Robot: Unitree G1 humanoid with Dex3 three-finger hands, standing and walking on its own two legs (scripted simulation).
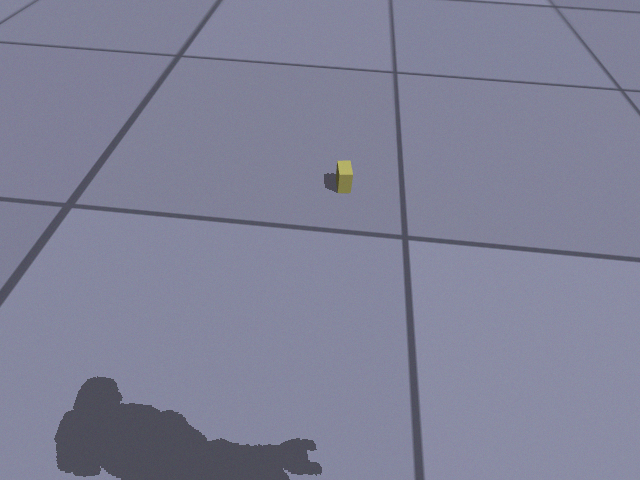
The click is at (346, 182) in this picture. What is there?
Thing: carton on end
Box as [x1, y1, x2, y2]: [336, 161, 352, 192]
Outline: 337,161 337,191 350,192 352,179 350,161
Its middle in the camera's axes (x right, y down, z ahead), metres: +0.13 -0.30 +1.83
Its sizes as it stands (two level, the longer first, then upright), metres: 0.102 0.063 0.113
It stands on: the floor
